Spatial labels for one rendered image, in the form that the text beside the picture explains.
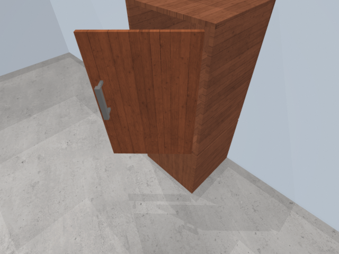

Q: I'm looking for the cupboard door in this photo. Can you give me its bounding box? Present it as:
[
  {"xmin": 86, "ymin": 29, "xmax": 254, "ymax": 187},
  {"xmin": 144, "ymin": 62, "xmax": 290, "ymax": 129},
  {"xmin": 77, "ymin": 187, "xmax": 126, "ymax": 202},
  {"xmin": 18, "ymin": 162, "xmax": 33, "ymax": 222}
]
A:
[{"xmin": 74, "ymin": 30, "xmax": 204, "ymax": 154}]

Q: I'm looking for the handle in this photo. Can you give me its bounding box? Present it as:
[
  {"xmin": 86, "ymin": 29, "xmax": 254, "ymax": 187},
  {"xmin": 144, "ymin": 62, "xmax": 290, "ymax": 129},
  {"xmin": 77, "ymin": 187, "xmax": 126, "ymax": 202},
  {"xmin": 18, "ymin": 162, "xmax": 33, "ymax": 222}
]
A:
[{"xmin": 94, "ymin": 80, "xmax": 111, "ymax": 120}]

